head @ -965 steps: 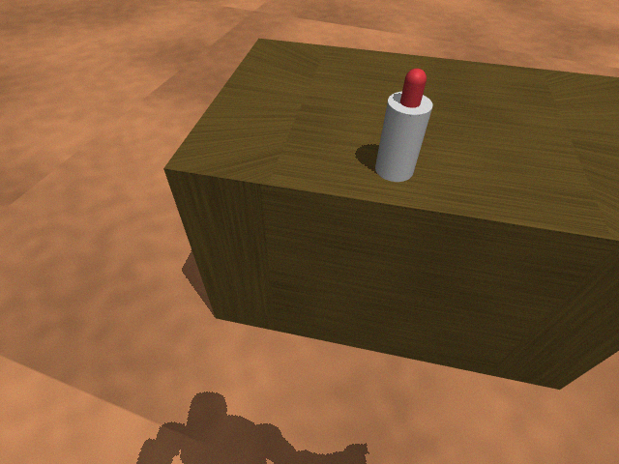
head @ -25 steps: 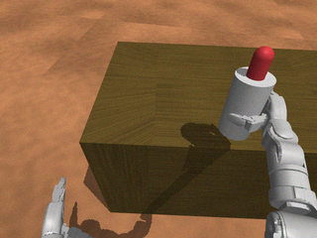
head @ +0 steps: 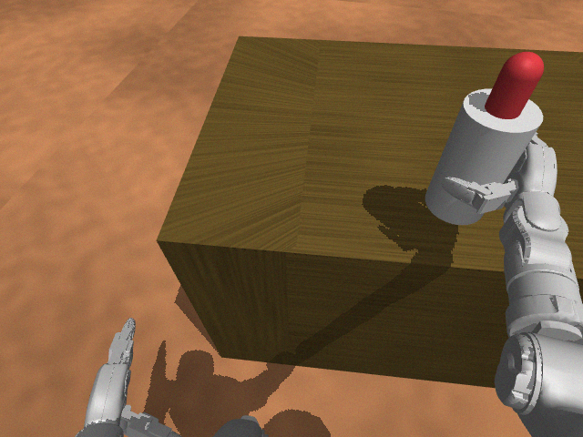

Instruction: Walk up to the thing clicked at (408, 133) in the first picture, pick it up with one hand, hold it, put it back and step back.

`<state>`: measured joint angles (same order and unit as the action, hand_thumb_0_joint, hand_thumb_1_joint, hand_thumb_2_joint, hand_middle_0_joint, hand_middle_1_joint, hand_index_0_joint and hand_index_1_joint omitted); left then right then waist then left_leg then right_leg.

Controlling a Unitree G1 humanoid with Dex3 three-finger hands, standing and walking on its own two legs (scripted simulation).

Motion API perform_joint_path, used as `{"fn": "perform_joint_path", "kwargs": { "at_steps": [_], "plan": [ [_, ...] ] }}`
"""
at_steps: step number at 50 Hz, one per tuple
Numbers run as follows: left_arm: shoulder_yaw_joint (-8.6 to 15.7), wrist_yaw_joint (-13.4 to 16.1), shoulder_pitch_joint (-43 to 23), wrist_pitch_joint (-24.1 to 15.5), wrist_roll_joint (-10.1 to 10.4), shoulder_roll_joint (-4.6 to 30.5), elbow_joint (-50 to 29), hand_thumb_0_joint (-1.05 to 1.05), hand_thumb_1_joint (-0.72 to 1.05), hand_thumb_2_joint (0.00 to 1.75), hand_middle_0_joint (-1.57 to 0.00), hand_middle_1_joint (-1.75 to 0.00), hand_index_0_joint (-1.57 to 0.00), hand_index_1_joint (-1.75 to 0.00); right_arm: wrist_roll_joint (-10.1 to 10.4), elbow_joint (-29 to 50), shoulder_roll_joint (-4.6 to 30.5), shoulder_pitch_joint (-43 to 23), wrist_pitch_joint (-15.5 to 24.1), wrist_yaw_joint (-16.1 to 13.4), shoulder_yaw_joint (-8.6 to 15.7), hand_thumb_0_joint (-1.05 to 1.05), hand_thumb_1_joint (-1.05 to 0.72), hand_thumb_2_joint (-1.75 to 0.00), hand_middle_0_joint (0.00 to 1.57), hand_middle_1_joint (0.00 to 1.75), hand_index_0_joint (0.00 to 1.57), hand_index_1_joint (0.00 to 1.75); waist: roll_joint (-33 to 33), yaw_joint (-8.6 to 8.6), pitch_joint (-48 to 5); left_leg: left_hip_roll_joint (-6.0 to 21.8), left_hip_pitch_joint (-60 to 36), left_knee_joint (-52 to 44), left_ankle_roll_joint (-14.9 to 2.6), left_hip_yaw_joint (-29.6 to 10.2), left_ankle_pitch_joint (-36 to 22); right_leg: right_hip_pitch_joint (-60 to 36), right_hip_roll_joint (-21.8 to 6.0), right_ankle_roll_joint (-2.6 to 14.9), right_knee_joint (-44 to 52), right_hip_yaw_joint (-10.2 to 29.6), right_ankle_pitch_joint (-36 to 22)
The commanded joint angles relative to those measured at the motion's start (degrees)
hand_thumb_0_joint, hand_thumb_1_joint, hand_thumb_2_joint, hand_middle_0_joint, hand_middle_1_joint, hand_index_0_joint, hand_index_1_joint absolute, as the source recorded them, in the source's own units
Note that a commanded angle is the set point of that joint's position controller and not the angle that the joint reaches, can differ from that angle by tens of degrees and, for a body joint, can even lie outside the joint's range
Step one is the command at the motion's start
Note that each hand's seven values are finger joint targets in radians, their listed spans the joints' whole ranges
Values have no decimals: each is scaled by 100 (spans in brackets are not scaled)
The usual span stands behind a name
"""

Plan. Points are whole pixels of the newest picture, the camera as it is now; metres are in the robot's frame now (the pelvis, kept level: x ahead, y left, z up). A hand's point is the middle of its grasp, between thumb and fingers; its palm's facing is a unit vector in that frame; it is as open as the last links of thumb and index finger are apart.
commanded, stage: crouch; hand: right
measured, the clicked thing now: (484, 143) +0.47 -0.19 +0.16
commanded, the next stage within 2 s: lower in 0.20 s
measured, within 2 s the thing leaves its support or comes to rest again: rests again in 1.04 s
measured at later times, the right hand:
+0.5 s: hand (473, 178) +0.48 -0.20 +0.09, palm faces +0.18 +0.98 -0.02, open 11.7 cm
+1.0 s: hand (463, 194) +0.49 -0.21 +0.04, palm faces +0.20 +0.98 -0.02, open 11.7 cm
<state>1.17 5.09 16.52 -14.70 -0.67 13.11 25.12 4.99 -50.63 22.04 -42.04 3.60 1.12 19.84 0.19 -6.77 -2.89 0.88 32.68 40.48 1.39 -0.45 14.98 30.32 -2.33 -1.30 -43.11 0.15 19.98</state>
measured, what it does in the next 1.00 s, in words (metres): stands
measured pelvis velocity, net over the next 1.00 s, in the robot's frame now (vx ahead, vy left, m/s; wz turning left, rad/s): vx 0.00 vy -0.01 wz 0.01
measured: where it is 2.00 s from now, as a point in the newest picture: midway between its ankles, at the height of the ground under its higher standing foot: outside the picture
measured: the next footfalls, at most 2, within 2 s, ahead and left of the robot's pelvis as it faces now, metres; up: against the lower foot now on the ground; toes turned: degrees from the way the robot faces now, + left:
none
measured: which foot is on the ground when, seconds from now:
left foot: down 0.00-1.00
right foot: down 0.00-1.00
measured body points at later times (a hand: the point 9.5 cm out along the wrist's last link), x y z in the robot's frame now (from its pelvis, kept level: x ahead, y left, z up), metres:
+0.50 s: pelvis +0.01 +0.00 -0.01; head +0.07 -0.02 +0.44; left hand +0.17 +0.26 -0.05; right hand +0.47 -0.26 +0.09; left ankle +0.06 +0.14 -0.71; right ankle +0.02 -0.13 -0.71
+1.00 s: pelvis +0.00 -0.01 -0.03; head +0.09 -0.03 +0.41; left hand +0.15 +0.26 -0.05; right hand +0.47 -0.26 +0.04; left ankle +0.06 +0.14 -0.71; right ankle +0.02 -0.13 -0.71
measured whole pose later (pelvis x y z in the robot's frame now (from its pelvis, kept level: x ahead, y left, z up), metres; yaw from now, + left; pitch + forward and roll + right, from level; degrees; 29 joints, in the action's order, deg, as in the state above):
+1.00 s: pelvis +0.00 -0.01 -0.03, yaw +1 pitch +15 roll +2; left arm 0.7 2.0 18.0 -10.5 -3.3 13.6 14.6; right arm 1.5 -64.2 26.2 -45.7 17.3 1.7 24.7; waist 1.0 -10.8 -5.1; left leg 0.1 47.4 49.9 1.9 -0.3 18.0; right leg 45.9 -3.1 -0.9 -54.9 0.7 24.5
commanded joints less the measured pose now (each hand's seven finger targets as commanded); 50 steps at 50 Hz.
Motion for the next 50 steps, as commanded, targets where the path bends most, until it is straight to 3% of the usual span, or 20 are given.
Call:
{"fn": "perform_joint_path", "kwargs": {
  "at_steps": [1,2,3,7,9,10,14,16,18,21,23,25,27,29,35,36,42,43,47,50],
  "plan": [
    [447,-8,-148,-196,17,813,-828,0,-52,3,-5,-5,-5,-4,197,1910,1899,-3669,937,-21,437,0,-1,-123,117,134,122,134,-833,51,-2849,-177,-1060,-315,-116,195,-1300,-1264,139,88,521,-21,-1502],
    [410,-34,-178,-180,5,841,-1166,0,-52,3,-5,-5,-5,-4,212,2093,1795,-3819,1004,-9,357,0,-2,-122,117,133,122,134,-790,-23,-3042,-177,-1178,-313,-118,197,-1434,-1297,144,85,500,-23,-1652],
    [345,-49,-204,-155,11,795,-1187,0,-52,3,-5,-5,-5,-4,218,2094,1880,-3730,1030,-22,459,0,-4,-121,116,133,121,133,-712,92,-3062,-188,-1253,-293,-116,221,-1485,-1273,132,78,492,-15,-1785],
    [547,-50,-167,-77,5,945,-1169,0,-53,4,-5,-4,-5,-4,204,2004,1818,-3702,1140,-17,452,0,-4,-122,118,134,123,134,-805,20,-3173,-198,-1168,-222,-139,206,-1677,-1357,114,59,401,-20,-2073],
    [371,-83,-70,-58,13,764,-1295,0,-53,4,-5,-4,-5,-4,210,2327,1841,-3939,1228,15,422,0,-6,-122,118,134,123,134,-824,3,-3257,-197,-1170,-220,-130,187,-1777,-1415,112,61,341,-23,-2238],
    [524,-59,-284,-69,16,934,-1436,0,-53,4,-5,-4,-5,-4,202,2214,1884,-3857,1243,23,462,0,-8,-121,118,133,123,133,-765,-29,-3395,-194,-1227,-173,-130,178,-1911,-1474,108,60,303,-23,-2392],
    [553,-70,-110,-23,10,953,-1313,0,-54,5,-5,-4,-5,-4,215,1925,1718,-3668,1266,61,428,0,-7,-121,118,133,123,133,-714,-79,-3226,-199,-1126,-178,-131,164,-1832,-1304,118,77,275,-32,-2207],
    [429,-108,111,23,0,787,-1215,0,-55,5,-5,-4,-4,-5,184,1979,1827,-3869,1318,68,422,0,-8,-123,119,135,124,135,-898,-116,-3053,-178,-1035,-181,-138,138,-1839,-1235,145,73,270,-81,-2123],
    [285,-156,157,56,6,589,-800,0,-55,5,-5,-4,-4,-4,189,1481,1721,-3497,1312,106,424,0,-8,-122,118,134,123,134,-891,-21,-2611,-175,-859,-152,-144,149,-1679,-897,142,71,254,-68,-2007],
    [416,-156,-499,-4,-37,877,-1473,0,-55,5,-5,-4,-4,-4,134,1370,1780,-3716,1477,197,478,0,-7,-122,118,134,123,134,-673,-179,-3193,-152,-903,10,-121,73,-1835,-817,144,108,64,-81,-1918],
    [377,-190,239,92,-37,799,-1142,0,-54,4,-5,-4,-4,-4,119,1414,1935,-3671,1550,245,541,0,-9,-123,118,134,123,134,-719,-169,-3170,-171,-843,60,-115,94,-1803,-796,155,113,34,-73,-1919],
    [500,-177,-113,61,-44,977,-1660,0,-55,5,-5,-4,-4,-4,142,1243,1888,-3622,1613,263,621,0,-10,-124,120,136,125,136,-613,-227,-3323,-169,-899,96,-109,91,-1849,-781,168,113,-35,-76,-1896],
    [563,-165,-168,86,-43,1060,-1798,0,-55,5,-5,-4,-5,-4,124,1530,2160,-4027,1723,243,680,0,-9,-125,119,136,124,136,-636,-208,-3393,-173,-811,126,-105,100,-1563,-720,158,128,-45,-45,-1596],
    [421,-198,242,106,-74,804,-1385,0,-55,5,-5,-4,-4,-5,135,1166,1903,-3834,1744,231,593,0,-8,-125,120,137,125,137,-919,-229,-2949,-199,-339,138,-118,139,-1189,-596,146,106,-59,-29,-1365],
    [361,-208,-101,59,-144,866,-1904,0,-55,5,-5,-4,-4,-5,5,1275,2276,-4144,2007,105,778,0,-4,-124,118,135,123,135,-988,-190,-3705,-194,-527,374,-129,89,-1373,-549,160,100,-332,-30,-1501],
    [468,-193,187,104,-161,919,-1610,0,-55,5,-5,-4,-4,-5,-11,1127,2246,-4153,2013,109,728,0,-5,-123,118,135,123,135,-1061,-278,-3559,-213,-337,390,-137,109,-1315,-513,148,99,-354,-14,-1486],
    [451,-216,-31,102,-190,945,-1896,0,-54,5,-5,-4,-5,-4,-59,887,2214,-4222,2128,62,715,0,-2,-125,118,137,124,137,-1067,-330,-3432,-249,-59,419,-133,151,-869,-320,117,100,-386,33,-1001],
    [355,-226,-45,99,-204,887,-2022,0,-55,5,-5,-4,-4,-5,-90,945,2241,-4214,2149,45,707,0,-2,-126,119,137,124,137,-1098,-290,-3567,-242,-176,451,-134,137,-946,-329,130,98,-397,20,-1066],
    [530,-217,155,134,-214,1031,-1987,0,-54,5,-5,-4,-4,-4,-79,796,2221,-4219,2163,43,697,0,-2,-125,118,137,124,137,-1196,-402,-3424,-285,133,517,-146,200,-841,-347,94,69,-434,70,-1119],
    [395,-247,79,115,-240,915,-2126,0,-54,5,-5,-4,-4,-4,-118,752,2168,-4235,2227,17,720,0,-1,-123,118,136,124,136,-1205,-347,-3471,-292,275,620,-152,223,-763,-311,71,42,-483,102,-1194]
  ]
}}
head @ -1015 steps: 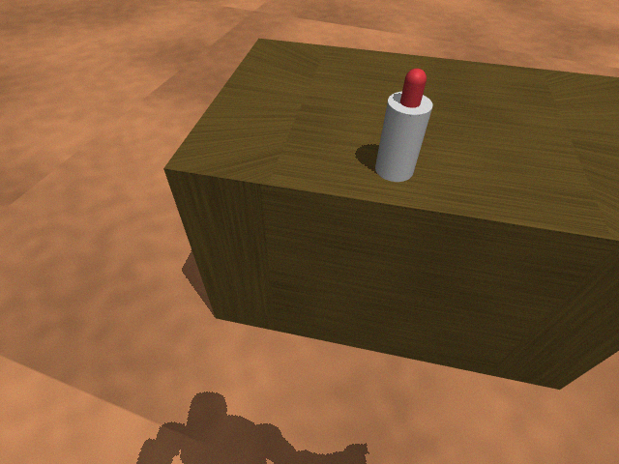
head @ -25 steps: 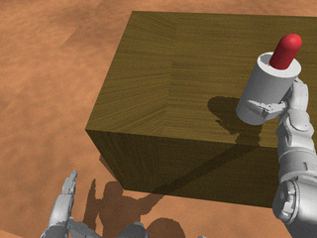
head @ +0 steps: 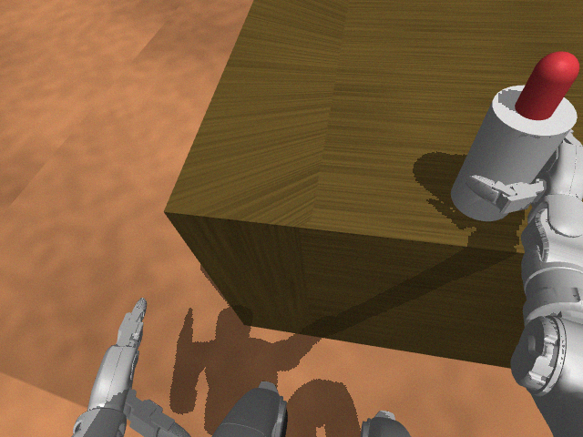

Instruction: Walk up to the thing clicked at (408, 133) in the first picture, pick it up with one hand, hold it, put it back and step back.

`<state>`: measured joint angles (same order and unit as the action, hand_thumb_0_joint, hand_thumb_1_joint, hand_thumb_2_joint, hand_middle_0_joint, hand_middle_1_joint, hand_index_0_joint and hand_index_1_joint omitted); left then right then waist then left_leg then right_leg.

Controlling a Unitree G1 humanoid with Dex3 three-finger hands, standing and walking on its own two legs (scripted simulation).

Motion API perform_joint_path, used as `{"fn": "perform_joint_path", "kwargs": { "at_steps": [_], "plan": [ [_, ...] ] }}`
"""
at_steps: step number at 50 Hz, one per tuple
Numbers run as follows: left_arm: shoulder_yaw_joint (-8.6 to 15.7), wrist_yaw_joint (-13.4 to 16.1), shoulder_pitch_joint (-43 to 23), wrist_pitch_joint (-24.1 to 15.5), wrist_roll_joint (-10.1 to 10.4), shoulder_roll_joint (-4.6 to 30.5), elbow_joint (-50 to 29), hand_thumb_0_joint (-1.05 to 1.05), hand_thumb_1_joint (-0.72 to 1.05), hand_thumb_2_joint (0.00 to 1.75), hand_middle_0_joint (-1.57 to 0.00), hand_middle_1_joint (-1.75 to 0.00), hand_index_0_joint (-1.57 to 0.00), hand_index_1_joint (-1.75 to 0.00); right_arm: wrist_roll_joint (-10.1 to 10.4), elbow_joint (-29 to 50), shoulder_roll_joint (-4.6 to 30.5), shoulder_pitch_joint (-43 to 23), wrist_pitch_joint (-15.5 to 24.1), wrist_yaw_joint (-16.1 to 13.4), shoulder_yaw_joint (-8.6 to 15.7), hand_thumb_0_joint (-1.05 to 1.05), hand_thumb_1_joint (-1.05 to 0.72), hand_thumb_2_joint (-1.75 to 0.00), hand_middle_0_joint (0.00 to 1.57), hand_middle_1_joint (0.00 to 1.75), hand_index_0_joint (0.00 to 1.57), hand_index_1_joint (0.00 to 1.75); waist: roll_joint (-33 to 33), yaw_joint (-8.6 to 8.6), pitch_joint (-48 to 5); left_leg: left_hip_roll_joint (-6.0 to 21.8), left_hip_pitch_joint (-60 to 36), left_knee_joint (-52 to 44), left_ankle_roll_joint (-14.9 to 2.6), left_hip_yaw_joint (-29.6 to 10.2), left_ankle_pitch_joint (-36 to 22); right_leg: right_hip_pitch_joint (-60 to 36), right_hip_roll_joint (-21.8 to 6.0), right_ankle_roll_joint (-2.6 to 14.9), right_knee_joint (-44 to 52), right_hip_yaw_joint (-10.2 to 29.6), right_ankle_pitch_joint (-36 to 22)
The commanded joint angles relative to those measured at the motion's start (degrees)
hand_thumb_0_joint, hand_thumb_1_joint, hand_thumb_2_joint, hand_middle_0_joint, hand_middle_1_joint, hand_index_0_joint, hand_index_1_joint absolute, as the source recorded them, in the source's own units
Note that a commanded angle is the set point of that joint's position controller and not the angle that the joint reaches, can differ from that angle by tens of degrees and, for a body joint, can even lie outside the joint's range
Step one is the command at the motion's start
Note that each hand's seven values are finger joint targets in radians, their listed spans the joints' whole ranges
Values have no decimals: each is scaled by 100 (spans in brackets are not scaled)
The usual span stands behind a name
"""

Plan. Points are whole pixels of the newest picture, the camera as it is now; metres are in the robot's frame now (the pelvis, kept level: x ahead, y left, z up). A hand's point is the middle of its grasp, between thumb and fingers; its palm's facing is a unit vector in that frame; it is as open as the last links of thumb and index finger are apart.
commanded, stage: lower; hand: right
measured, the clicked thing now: (514, 141) +0.50 -0.20 +0.11
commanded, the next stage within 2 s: loosen in 0.10 s
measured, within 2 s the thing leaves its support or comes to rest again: rests again in 0.04 s
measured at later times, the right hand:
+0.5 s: hand (513, 161) +0.50 -0.21 +0.06, palm faces +0.23 +0.97 +0.00, open 11.9 cm
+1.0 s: hand (527, 152) +0.50 -0.22 +0.08, palm faces +0.24 +0.97 +0.00, open 16.2 cm
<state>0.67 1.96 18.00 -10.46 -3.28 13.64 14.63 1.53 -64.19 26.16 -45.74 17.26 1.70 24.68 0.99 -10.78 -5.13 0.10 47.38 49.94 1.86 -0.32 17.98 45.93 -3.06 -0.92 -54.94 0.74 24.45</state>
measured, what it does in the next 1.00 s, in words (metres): stands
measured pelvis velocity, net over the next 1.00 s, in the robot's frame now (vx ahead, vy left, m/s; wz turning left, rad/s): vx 0.00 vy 0.00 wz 0.00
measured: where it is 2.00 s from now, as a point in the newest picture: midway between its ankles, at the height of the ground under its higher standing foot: outside the picture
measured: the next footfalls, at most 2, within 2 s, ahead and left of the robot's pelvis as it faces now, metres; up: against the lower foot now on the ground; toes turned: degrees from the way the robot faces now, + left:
none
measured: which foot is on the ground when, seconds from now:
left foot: down 0.00-1.00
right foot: down 0.00-1.00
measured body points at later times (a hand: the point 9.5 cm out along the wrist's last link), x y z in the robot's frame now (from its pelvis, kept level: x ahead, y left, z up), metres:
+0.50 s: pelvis +0.00 +0.00 -0.01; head +0.10 -0.03 +0.43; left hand +0.16 +0.26 -0.02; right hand +0.48 -0.27 +0.07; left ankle +0.06 +0.14 -0.68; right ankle +0.02 -0.13 -0.68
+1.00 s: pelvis +0.00 +0.00 -0.01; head +0.10 -0.02 +0.42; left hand +0.15 +0.27 -0.03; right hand +0.48 -0.28 +0.08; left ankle +0.06 +0.14 -0.68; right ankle +0.02 -0.12 -0.68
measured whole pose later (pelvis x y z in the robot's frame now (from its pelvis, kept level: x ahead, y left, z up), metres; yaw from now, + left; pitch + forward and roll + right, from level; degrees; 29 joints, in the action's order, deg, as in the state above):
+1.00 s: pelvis +0.00 +0.00 -0.01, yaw +0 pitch +18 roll +2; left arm 1.6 0.8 21.5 -7.1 -2.8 14.4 6.5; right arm 1.2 -64.1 29.2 -49.4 18.3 4.2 28.1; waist 0.4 -10.6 -6.1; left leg 0.1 52.9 55.2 1.7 0.0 20.0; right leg 51.3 -3.0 -1.1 -59.8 1.3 26.2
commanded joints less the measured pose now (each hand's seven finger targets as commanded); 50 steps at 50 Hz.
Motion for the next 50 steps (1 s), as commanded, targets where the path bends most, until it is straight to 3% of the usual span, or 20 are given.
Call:
{"fn": "perform_joint_path", "kwargs": {
  "at_steps": [1,3,7,8,10,13,15,17,20,23,26,29,31,34,37,40,42,44,48,50],
  "plan": [
    [364,43,-188,-316,30,804,-1343,0,-55,5,-5,-4,-4,-5,235,2157,1738,-3906,885,-47,195,0,-1,-123,118,136,123,136,-1188,51,-3335,-205,-1414,-325,-196,198,-1153,-1782,165,27,670,20,-1608],
    [600,57,215,-268,31,966,-1090,0,-55,5,-5,-4,-4,-5,213,1953,1854,-3671,870,-59,333,0,-2,-125,119,137,124,137,-1126,24,-3264,-195,-1420,-238,-201,176,-1352,-1631,185,37,583,-1,-1707],
    [723,52,243,-251,13,1053,-1173,0,-55,5,-4,-4,-4,-5,188,2055,1824,-3785,896,-54,307,0,-2,-123,118,135,123,135,-1332,-36,-3254,-205,-1139,-155,-209,199,-1333,-1752,149,-1,507,25,-1939],
    [587,26,171,-257,13,914,-1164,0,-55,5,-5,-4,-4,-5,178,1669,1568,-3517,854,-36,179,0,-1,-121,118,134,123,134,-1341,-48,-3030,-217,-960,-147,-213,221,-1194,-1718,124,-15,507,45,-1936],
    [610,6,113,-256,7,952,-1320,0,-55,5,-5,-4,-4,-5,181,1851,1588,-3702,909,-27,244,0,-1,-122,120,136,125,136,-1245,-68,-3248,-214,-984,-97,-212,203,-1300,-1691,125,-6,435,67,-2028],
    [615,16,134,-234,3,988,-1533,0,-51,3,-5,-5,-6,-4,134,2108,1767,-3893,927,4,255,0,17,-98,115,115,119,115,-1220,-78,-3524,-213,-1178,-88,-203,214,-1364,-1721,136,6,406,49,-1942],
    [505,-24,423,-180,8,824,-1234,0,-51,3,-5,-5,-6,-4,178,1765,1508,-3595,866,45,153,0,22,-82,111,102,114,102,-1307,-81,-3090,-210,-1057,-95,-208,218,-1278,-1547,153,-10,435,24,-1899],
    [589,-13,86,-200,16,984,-1705,0,-52,3,-5,-5,-6,-4,126,2088,1798,-3767,871,29,305,0,32,-67,108,94,111,94,-1228,-14,-3658,-196,-1292,-21,-213,189,-1526,-1690,163,-4,370,29,-2143],
    [687,-6,464,-144,30,988,-1350,0,-52,3,-5,-5,-6,-4,161,1839,1624,-3548,790,54,225,0,41,-57,106,83,108,83,-1310,-102,-3140,-210,-1003,-52,-213,223,-1295,-1577,148,-3,397,32,-1893],
    [658,-1,84,-189,28,1027,-1712,0,-55,6,-5,-5,-5,-5,127,2086,1756,-3793,813,48,264,0,49,-47,84,71,87,71,-1244,-68,-3500,-196,-1139,-30,-209,211,-1356,-1662,143,10,372,39,-1900],
    [567,-22,473,-113,53,863,-1330,0,-55,6,-5,-5,-4,-5,91,1316,1473,-3111,671,77,149,0,51,-40,77,63,79,63,-980,-92,-2720,-171,-1063,-135,-195,148,-1085,-1046,194,76,396,-33,-1251],
    [622,-19,77,-129,45,966,-1806,0,-55,5,-5,-5,-5,-5,63,1517,1558,-3486,666,70,209,0,54,-30,69,53,71,53,-872,-106,-3139,-173,-1223,-171,-159,121,-981,-1129,180,105,411,-27,-1096],
    [562,-49,610,-46,47,863,-1339,0,-55,5,-5,-5,-5,-5,43,931,1367,-2940,534,104,139,0,55,-26,65,48,67,48,-865,-78,-2451,-185,-927,-144,-175,150,-891,-890,184,90,453,-31,-1062],
    [647,-47,186,-75,43,982,-1846,0,-55,5,-5,-5,-5,-5,33,1241,1469,-3205,550,101,227,0,58,-23,54,41,55,41,-850,-56,-2900,-192,-997,-74,-181,177,-882,-1090,152,80,470,17,-1157],
    [689,-70,436,-22,57,980,-1751,0,-56,6,-5,-5,-5,-5,56,1220,1562,-3196,539,128,277,0,57,-18,46,34,47,34,-827,-83,-2735,-179,-957,-64,-178,152,-930,-936,169,98,398,-7,-1164],
    [678,-66,419,-17,64,939,-1688,0,-56,6,-5,-5,-4,-5,43,800,1284,-2991,500,125,117,0,57,-16,38,28,39,28,-648,-157,-2295,-205,-620,-95,-185,192,-514,-761,147,117,469,38,-717],
    [697,-60,338,-30,55,979,-1832,0,-56,6,-5,-5,-4,-5,28,1175,1486,-3265,570,121,219,0,57,-13,32,24,33,24,-813,-107,-2617,-193,-632,-80,-188,171,-392,-885,135,104,500,54,-573],
    [599,-68,461,-18,56,898,-1773,0,-51,3,-6,-5,-6,-5,0,903,1476,-3070,545,147,159,0,56,-22,20,24,21,24,-691,-101,-2427,-195,-643,-79,-185,182,-337,-701,148,111,485,43,-511],
    [694,-2,451,25,103,1026,-1992,0,-53,4,-5,-5,-6,-5,56,1773,2259,-3513,567,193,528,0,55,-13,12,15,13,15,-917,-21,-3187,-144,-1278,-197,-149,82,-506,-992,173,126,458,-20,-631],
    [469,9,505,57,108,852,-1686,0,-54,4,-5,-5,-5,-5,76,1977,2324,-3641,479,220,522,0,57,-7,7,9,8,8,-1232,105,-3290,-156,-1370,-155,-174,130,-858,-1183,197,88,483,-59,-1046]
  ]
}}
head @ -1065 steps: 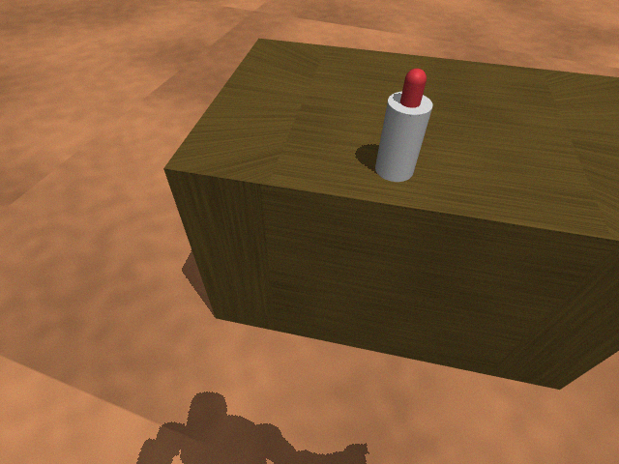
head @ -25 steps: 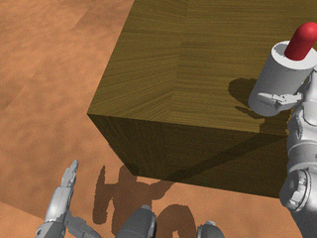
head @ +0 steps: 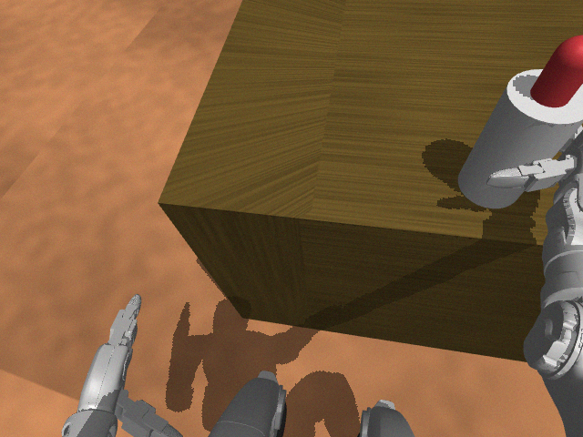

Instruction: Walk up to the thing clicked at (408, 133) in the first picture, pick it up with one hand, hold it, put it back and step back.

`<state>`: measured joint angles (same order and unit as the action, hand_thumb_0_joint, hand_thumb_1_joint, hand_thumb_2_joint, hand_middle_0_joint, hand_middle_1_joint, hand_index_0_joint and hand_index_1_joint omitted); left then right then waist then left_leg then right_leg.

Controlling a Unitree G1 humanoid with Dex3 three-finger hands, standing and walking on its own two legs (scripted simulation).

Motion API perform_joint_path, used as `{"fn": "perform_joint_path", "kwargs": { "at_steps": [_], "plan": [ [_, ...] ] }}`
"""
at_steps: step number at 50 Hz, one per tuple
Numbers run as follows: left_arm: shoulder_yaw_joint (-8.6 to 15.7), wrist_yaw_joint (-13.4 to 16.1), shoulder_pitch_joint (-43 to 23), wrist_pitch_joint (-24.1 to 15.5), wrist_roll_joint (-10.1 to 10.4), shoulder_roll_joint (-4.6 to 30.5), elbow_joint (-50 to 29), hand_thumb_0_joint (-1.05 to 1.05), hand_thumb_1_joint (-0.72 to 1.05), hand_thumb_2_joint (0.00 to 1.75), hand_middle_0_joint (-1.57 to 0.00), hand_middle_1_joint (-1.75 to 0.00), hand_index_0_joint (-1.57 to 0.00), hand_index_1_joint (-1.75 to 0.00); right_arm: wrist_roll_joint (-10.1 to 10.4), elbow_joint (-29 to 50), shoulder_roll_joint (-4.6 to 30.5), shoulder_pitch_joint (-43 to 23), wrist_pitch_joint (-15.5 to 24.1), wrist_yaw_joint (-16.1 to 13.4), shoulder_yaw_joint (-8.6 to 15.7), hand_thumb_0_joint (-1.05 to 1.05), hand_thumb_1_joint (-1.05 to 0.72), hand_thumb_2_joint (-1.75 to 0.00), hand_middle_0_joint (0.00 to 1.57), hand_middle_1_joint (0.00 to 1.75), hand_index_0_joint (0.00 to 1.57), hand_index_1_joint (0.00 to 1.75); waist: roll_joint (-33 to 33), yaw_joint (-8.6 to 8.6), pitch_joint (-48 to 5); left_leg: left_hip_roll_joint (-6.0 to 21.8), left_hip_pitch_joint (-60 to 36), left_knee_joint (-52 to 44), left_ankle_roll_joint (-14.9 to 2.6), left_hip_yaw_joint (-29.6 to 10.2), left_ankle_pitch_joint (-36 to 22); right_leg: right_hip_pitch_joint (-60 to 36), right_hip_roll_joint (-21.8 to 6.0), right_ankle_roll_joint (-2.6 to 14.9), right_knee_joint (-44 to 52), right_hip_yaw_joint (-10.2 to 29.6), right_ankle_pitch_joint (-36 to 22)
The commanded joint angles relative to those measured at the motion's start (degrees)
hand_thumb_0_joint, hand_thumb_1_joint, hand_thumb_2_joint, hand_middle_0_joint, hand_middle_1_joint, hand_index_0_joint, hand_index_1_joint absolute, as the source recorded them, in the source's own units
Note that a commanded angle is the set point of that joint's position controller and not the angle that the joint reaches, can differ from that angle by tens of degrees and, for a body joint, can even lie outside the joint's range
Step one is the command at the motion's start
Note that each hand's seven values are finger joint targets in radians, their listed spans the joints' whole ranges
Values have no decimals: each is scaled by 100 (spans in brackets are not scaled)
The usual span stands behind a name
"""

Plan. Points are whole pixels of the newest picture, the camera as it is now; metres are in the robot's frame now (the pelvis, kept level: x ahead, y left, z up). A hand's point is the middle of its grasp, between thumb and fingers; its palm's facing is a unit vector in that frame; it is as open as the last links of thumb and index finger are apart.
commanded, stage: withdraw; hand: right
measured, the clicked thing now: (526, 128) +0.50 -0.21 +0.11
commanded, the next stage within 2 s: rise in 0.18 s
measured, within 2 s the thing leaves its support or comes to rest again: neither
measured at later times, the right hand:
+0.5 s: hand out of the picture +0.51 -0.33 +0.19, palm faces +0.37 +0.90 -0.23, open 17.5 cm
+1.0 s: hand out of the picture +0.33 -0.29 +0.17, palm faces +0.35 +0.86 -0.36, open 17.6 cm
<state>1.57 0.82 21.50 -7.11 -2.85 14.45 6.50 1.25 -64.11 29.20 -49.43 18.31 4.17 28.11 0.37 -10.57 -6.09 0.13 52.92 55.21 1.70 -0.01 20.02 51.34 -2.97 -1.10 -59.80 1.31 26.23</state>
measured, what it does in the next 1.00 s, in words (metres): rises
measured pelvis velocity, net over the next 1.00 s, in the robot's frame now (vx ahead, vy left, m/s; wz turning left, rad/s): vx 0.07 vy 0.00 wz -0.03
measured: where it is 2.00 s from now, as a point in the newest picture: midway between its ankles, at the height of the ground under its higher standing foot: outside the picture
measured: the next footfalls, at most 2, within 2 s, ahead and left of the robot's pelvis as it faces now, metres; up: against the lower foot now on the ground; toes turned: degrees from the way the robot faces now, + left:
none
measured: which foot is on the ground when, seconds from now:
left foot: down 0.00-1.00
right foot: down 0.00-1.00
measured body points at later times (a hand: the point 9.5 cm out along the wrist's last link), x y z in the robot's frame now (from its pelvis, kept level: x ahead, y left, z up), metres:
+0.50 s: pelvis +0.04 +0.00 +0.04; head +0.11 -0.01 +0.48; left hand +0.19 +0.26 -0.01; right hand +0.48 -0.37 +0.21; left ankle +0.06 +0.14 -0.67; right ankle +0.02 -0.13 -0.67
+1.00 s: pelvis +0.07 +0.00 +0.05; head +0.08 +0.01 +0.50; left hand +0.23 +0.24 -0.02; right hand +0.31 -0.33 +0.19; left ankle +0.06 +0.14 -0.67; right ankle +0.02 -0.13 -0.67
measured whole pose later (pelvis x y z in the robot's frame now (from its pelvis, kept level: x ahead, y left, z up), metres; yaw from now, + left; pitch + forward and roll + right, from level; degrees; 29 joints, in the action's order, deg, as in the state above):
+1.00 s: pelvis +0.07 +0.00 +0.05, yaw -2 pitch +6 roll +1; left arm 5.5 -0.1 20.4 1.7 3.6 13.6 22.3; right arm 4.2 2.1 21.8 7.7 -0.5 0.8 18.7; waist -3.1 2.2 -5.6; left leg 1.7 22.7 36.4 1.9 0.5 19.4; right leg 20.5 -1.6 -0.9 -38.3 0.8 23.6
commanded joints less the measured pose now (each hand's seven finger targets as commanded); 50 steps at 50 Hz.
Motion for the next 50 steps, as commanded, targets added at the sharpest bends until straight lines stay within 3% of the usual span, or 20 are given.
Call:
{"fn": "perform_joint_path", "kwargs": {
  "at_steps": [1,4,5,7,9,10,12,15,16,17,18,22,24,30,35,37,39,44,46,50],
  "plan": [
    [396,141,304,-259,94,793,-796,0,-53,4,-5,-5,-5,-5,121,1721,2057,-3013,291,-8,228,0,58,-6,7,7,7,7,-1166,89,-3070,-181,-1851,-702,-169,144,-1151,-1865,184,88,998,-96,-1392],
    [446,203,14,-204,137,968,-680,0,-54,4,-5,-4,-5,-5,127,1935,2645,-3165,165,3,460,0,59,-3,6,6,6,5,-1224,233,-2990,-175,-2048,-861,-193,162,-1138,-1935,185,75,1161,-86,-1442],
    [198,188,-95,-195,132,758,-535,0,-54,4,-5,-4,-4,-5,103,1725,2536,-3077,100,49,333,0,61,-3,5,5,6,5,-1295,277,-2834,-173,-2052,-880,-208,168,-1067,-1870,176,62,1228,-79,-1418],
    [265,239,-279,-204,187,806,-401,0,-53,4,-5,-4,-5,-4,150,1949,2650,-3340,24,139,314,0,59,-3,6,5,6,5,-1315,304,-2888,-150,-2226,-1034,-197,111,-1024,-1971,187,94,1315,-105,-1280],
    [249,277,-249,-191,195,881,-34,0,-54,4,-5,-4,-5,-4,141,1167,2638,-2945,-174,252,236,0,59,-3,5,5,5,5,-1118,207,-2458,-198,-2085,-1122,-197,185,-988,-1920,165,87,1436,-60,-1310],
    [251,289,-536,-214,215,944,-300,0,-54,4,-5,-4,-5,-5,168,1404,2708,-3077,-220,333,248,0,58,-3,5,5,6,5,-1106,237,-2763,-172,-2326,-1179,-177,160,-1152,-2097,168,94,1460,-71,-1456],
    [73,316,-590,-234,263,804,-136,0,-55,4,-5,-4,-5,-5,205,879,2327,-3063,-432,520,-49,0,55,-3,6,5,6,5,-873,134,-2523,-194,-2319,-1264,-166,199,-1258,-2193,159,112,1536,-74,-1593],
    [5,330,-506,-253,325,793,120,0,-58,7,-6,-4,-5,-6,311,555,2268,-2793,-699,786,-108,0,52,0,9,3,9,3,-536,97,-2092,-163,-2280,-1465,-125,155,-1179,-2039,166,171,1650,-76,-1453],
    [54,276,-788,-187,347,787,-156,0,-55,6,-6,-5,-5,-6,-272,307,3025,-2458,-762,445,-107,0,51,-4,6,6,7,6,-468,542,-2194,-97,-2549,-1621,-131,106,-1102,-2133,237,123,1783,-201,-1518],
    [226,259,-390,-107,358,863,161,0,-54,6,-6,-5,-5,-6,-220,93,2691,-2437,-833,273,-266,0,53,-4,6,6,7,6,-500,231,-1966,-163,-2357,-1621,-158,191,-1169,-2304,194,96,1866,-182,-1605],
    [324,212,-98,-43,379,951,240,0,-54,6,-6,-5,-5,-5,-218,32,2481,-2328,-895,216,-450,0,53,-4,6,6,7,6,-341,195,-1567,-165,-2219,-1713,-154,233,-1097,-2308,198,116,1973,-180,-1516],
    [454,65,-5,73,438,1020,203,0,-53,5,-5,-4,-4,-5,-409,926,3549,-2582,-1032,-58,-49,0,58,-3,6,6,6,6,-496,487,-2189,-92,-2887,-1766,-167,198,-1807,-2650,268,87,2006,-288,-2260],
    [536,-12,25,134,487,1027,311,0,-54,7,-5,-5,-5,-5,-449,1085,3645,-2377,-1082,-153,52,0,59,-4,6,6,6,6,-568,601,-2312,-68,-3233,-1722,-198,183,-2230,-2670,303,58,2052,-317,-2608],
    [40,-169,-560,164,565,535,393,0,-54,7,-5,-4,-4,-4,-366,1847,2975,-1872,-1114,-317,-144,0,61,-4,6,6,5,6,-1212,872,-2644,-96,-3401,-1750,-291,211,-2523,-3241,235,-71,2109,-273,-3502],
    [552,-115,-231,198,567,996,432,0,-55,7,-5,-4,-4,-4,-168,2942,2377,-130,-1243,-371,-278,0,60,-4,6,5,5,5,-1215,985,-2461,-164,-3351,-1838,-341,345,-2527,-3732,139,-124,2157,-200,-4184],
    [464,-141,-13,253,615,789,525,0,-54,7,-5,-4,-4,-4,-16,3568,1893,902,-1329,-348,-391,0,59,-4,6,5,5,5,-1028,1065,-2087,-175,-3350,-1884,-342,401,-2504,-3738,106,-121,2216,-194,-4296],
    [728,-121,79,323,669,929,659,0,-54,6,-5,-4,-5,-4,136,4665,1731,1644,-1394,-343,-369,0,58,-5,6,5,5,5,-962,1082,-1860,-157,-3457,-1886,-345,415,-2570,-3708,120,-101,2301,-220,-4267],
    [776,-153,48,535,706,696,961,0,-55,7,-5,-4,-4,-5,294,7221,1394,3543,-1487,-410,-131,0,59,-5,6,6,5,6,-758,1242,-1408,-84,-3780,-1896,-334,401,-2908,-3640,163,-55,2423,-271,-4297],
    [826,-100,-146,593,674,772,693,0,-54,7,-5,-4,-4,-5,341,8237,1311,3902,-1472,-485,-3,0,60,-4,6,6,5,6,-745,1243,-1352,-96,-3860,-1951,-319,393,-2671,-3749,152,-49,2506,-255,-4093],
    [801,84,-520,606,631,682,243,0,-54,6,-5,-4,-5,-5,368,8972,890,4957,-1393,-657,-31,0,59,-4,5,6,5,6,-479,1273,-918,18,-4053,-2076,-220,335,-2337,-3500,266,35,2657,-311,-2994]
  ]
}}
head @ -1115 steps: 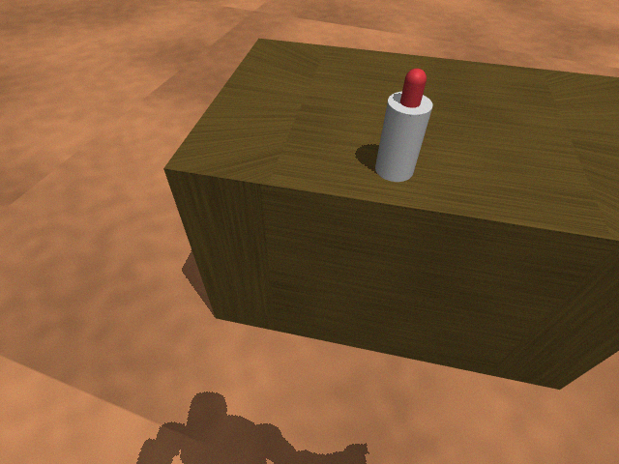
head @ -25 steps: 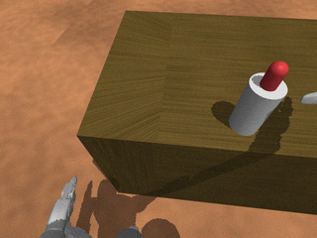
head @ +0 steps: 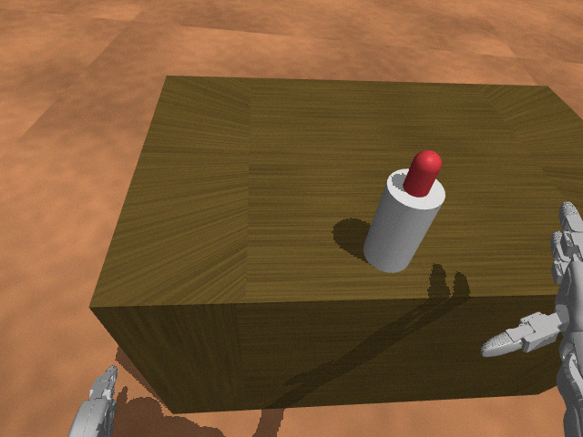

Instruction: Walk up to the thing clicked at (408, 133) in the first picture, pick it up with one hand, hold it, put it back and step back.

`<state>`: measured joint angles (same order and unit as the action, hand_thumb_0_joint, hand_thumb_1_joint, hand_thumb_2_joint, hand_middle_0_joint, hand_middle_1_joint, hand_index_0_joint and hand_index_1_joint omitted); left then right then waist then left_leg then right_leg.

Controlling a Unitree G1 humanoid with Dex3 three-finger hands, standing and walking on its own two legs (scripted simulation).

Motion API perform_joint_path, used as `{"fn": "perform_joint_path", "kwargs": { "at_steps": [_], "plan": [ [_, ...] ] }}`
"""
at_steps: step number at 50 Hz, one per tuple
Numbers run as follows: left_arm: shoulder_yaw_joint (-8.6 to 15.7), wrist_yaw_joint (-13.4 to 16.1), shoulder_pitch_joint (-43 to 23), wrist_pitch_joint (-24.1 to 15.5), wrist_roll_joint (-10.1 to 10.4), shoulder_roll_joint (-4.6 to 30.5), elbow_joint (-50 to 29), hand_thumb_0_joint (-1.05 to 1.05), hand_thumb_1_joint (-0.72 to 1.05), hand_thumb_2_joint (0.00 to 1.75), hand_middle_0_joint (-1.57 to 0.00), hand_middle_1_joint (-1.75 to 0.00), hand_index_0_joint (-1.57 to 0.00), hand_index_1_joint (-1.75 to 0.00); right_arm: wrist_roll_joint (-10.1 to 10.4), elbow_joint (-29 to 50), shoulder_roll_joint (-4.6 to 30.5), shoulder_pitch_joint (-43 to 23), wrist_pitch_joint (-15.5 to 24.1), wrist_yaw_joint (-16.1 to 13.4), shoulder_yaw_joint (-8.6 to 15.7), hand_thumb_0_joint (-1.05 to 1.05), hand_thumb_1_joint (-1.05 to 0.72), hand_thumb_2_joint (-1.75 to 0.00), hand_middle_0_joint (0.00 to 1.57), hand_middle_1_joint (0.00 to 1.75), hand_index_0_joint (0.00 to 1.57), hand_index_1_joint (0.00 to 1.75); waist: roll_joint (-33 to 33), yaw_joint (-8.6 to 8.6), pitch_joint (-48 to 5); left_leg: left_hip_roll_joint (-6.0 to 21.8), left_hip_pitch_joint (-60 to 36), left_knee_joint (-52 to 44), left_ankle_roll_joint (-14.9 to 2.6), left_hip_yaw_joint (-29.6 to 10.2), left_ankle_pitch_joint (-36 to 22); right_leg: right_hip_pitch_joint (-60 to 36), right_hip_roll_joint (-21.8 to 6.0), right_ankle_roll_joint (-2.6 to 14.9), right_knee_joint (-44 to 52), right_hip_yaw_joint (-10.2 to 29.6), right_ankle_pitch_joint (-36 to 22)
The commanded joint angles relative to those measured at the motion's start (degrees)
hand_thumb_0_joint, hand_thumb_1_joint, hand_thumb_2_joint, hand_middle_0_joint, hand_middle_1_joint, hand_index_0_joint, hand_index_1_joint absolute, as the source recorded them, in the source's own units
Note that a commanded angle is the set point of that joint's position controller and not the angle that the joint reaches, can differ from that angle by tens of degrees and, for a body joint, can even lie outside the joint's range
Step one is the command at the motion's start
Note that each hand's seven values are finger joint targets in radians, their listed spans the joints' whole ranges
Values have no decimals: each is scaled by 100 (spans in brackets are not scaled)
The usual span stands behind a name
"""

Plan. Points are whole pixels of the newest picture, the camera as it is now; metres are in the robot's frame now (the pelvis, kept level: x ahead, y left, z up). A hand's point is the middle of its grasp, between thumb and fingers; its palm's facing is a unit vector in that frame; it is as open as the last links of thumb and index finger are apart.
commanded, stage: sink last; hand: right
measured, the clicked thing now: (405, 210) +0.44 -0.19 +0.06
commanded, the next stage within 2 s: home in 0.60 s
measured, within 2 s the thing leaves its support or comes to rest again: neither
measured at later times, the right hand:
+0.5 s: hand (564, 420) +0.13 -0.25 +0.11, palm faces +0.41 +0.81 -0.42, open 17.6 cm
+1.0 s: hand out of the picture +0.12 -0.23 +0.02, palm faces +0.30 +0.90 -0.32, open 17.5 cm
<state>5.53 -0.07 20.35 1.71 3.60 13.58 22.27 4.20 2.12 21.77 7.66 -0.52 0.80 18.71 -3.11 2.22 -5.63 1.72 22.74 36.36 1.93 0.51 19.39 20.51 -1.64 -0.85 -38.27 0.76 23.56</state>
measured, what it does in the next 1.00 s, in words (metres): shifts its weight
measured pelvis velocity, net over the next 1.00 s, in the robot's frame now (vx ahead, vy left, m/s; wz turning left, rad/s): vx -0.05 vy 0.02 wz -0.02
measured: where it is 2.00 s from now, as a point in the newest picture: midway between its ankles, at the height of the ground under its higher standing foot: outside the picture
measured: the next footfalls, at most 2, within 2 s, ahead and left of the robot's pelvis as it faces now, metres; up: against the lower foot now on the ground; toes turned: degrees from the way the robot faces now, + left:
none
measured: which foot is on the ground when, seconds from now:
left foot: down 0.00-1.00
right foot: down 0.00-1.00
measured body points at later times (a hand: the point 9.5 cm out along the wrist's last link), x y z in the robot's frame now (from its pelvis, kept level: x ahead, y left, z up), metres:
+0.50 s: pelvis -0.05 +0.02 +0.00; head -0.05 +0.05 +0.44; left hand +0.12 +0.29 -0.07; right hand +0.10 -0.29 +0.13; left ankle -0.01 +0.14 -0.72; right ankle -0.05 -0.12 -0.72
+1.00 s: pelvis -0.05 +0.02 +0.00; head -0.04 +0.03 +0.45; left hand +0.13 +0.23 -0.07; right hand +0.10 -0.27 +0.05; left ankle -0.01 +0.14 -0.72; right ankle -0.05 -0.12 -0.72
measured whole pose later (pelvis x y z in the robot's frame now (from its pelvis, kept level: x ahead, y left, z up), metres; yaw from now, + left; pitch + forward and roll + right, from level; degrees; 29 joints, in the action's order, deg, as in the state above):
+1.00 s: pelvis -0.05 +0.02 +0.00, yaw -1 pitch +1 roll +0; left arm 1.3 3.3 18.1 -8.6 0.8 9.5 26.0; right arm 2.4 0.4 13.8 27.9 11.9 -1.2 12.2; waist -0.9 2.3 -0.3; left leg 2.2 22.3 38.1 0.7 1.5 17.0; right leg 19.5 -1.2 -2.0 -37.8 1.9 19.5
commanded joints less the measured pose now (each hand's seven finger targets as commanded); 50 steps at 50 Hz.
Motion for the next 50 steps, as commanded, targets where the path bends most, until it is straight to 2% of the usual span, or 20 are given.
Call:
{"fn": "perform_joint_path", "kwargs": {
  "at_steps": [1,3,4,7,9,12,14,17,20,21,23,24,26,30,34,35,36,41,44,50],
  "plan": [
    [533,248,-422,-276,-28,878,-1494,0,-54,5,-5,-4,-5,-4,71,2297,1489,-374,495,-348,914,0,60,-4,5,6,5,6,18,-36,-886,-123,-1009,-226,-214,279,-2164,-394,150,45,519,-262,-2528],
    [640,307,26,-263,-45,845,-1237,0,-53,5,-5,-4,-5,-4,80,2148,1062,317,494,-330,729,0,61,-4,5,6,5,6,100,-120,-514,-134,-847,-224,-210,334,-2025,-341,134,42,570,-258,-2461],
    [426,291,142,-266,-40,574,-1218,0,-52,5,-5,-4,-5,-4,99,2406,807,520,529,-289,531,0,61,-4,5,6,5,6,-37,-90,-268,-121,-724,-248,-194,342,-1854,-315,147,46,577,-285,-2330],
    [359,239,244,-295,-31,391,-1106,0,-51,4,-5,-5,-5,-4,107,2785,564,1188,601,-228,408,0,60,-4,5,6,5,6,-49,-7,-129,-138,-621,-254,-195,392,-1516,-237,156,51,635,-277,-2099],
    [267,200,143,-341,-18,335,-1274,0,-51,4,-5,-5,-6,-4,123,2936,531,1518,632,-198,467,0,58,-5,5,6,5,6,135,20,36,-119,-508,-344,-153,381,-1179,-61,202,108,659,-292,-1644],
    [668,273,-8,-425,-64,705,-1448,0,-50,3,-5,-5,-6,-4,133,3214,714,1749,731,-204,704,0,58,-5,5,6,5,6,292,3,-12,-53,-430,-437,-105,313,-860,-27,263,172,614,-309,-1235],
    [802,345,-74,-489,-91,786,-1219,0,-51,4,-5,-5,-6,-4,133,3139,805,1456,783,-246,793,0,57,-5,5,6,5,6,269,-108,328,-19,-177,-538,-89,257,-351,63,272,198,640,-294,-709],
    [985,432,-276,-635,-113,915,-1240,0,-51,3,-5,-5,-6,-4,90,2768,710,1559,869,-326,812,0,57,-5,5,6,5,6,349,-80,330,-33,-114,-524,-109,283,-26,94,231,188,685,-204,-444],
    [634,428,-110,-706,-140,521,-1001,0,-51,4,-5,-5,-6,-4,38,2520,707,1716,1027,-344,812,0,58,-5,5,6,5,6,386,65,366,16,-183,-561,-111,251,93,202,283,172,601,-233,-428],
    [332,392,-163,-757,-145,285,-1006,0,-52,4,-5,-4,-5,-4,37,2515,622,1686,1090,-336,758,0,58,-5,5,6,5,6,409,137,350,3,-211,-559,-110,243,201,271,262,168,616,-225,-367],
    [335,425,-334,-837,-173,316,-945,0,-53,5,-5,-4,-5,-4,19,2549,854,1510,1215,-364,910,0,58,-5,5,6,5,6,312,143,346,112,-188,-735,-113,59,607,315,330,143,550,-299,-194],
    [289,416,-393,-891,-183,356,-970,0,-52,4,-5,-4,-5,-4,31,2512,811,1525,1282,-353,895,0,59,-5,5,6,5,6,344,166,420,103,-172,-736,-114,56,665,334,305,139,591,-279,-155],
    [576,457,-363,-979,-211,651,-921,0,-53,5,-5,-5,-5,-5,21,2711,1037,1406,1391,-398,1100,0,58,-5,5,6,5,6,48,159,136,107,-319,-687,-120,38,522,275,317,123,614,-280,-201],
    [395,437,-248,-1125,-201,479,-752,0,-53,7,-5,-5,-5,-5,22,2426,811,1572,1515,-399,966,0,56,-6,5,6,5,6,66,149,375,-8,-301,-572,-135,248,258,334,254,122,738,-207,-259],
    [674,459,-210,-1168,-217,770,-876,0,-53,7,-5,-5,-5,-5,-13,1857,699,1753,1601,-370,906,0,53,-6,5,6,5,6,416,52,264,-17,-407,-623,-117,283,77,167,256,130,741,-213,-449],
    [732,465,-214,-1180,-202,828,-846,0,-53,7,-5,-5,-4,-5,2,1840,813,1624,1625,-369,1035,0,53,-6,5,6,5,6,420,64,376,-22,-349,-658,-116,298,117,197,259,134,772,-207,-405],
    [791,470,-152,-1203,-196,873,-914,0,-45,15,-12,-13,-12,-13,0,1724,801,1597,1649,-356,1021,0,53,-7,6,6,6,6,442,5,362,-25,-360,-664,-116,286,83,131,248,132,786,-211,-434],
    [-93,370,-457,-1288,-162,92,-1000,0,-5,55,-14,-20,-14,-20,-34,1347,375,1650,1704,-291,422,0,57,-4,5,5,5,5,407,125,634,-46,-355,-728,-131,297,226,267,234,126,891,-224,-334],
    [-429,341,-557,-1311,-203,-175,-750,0,19,62,-15,-22,-15,-21,-107,1196,100,1688,1701,-275,-65,0,56,-5,5,5,5,5,51,98,430,-81,-405,-598,-172,320,-54,209,226,98,911,-237,-520],
    [160,429,-471,-1351,-300,629,-395,0,62,74,-17,-25,-17,-25,-188,702,84,1808,1479,-301,-375,0,53,-7,6,6,6,6,43,-168,149,-148,-336,-424,-177,403,-440,47,167,75,861,-163,-780]
  ]
}}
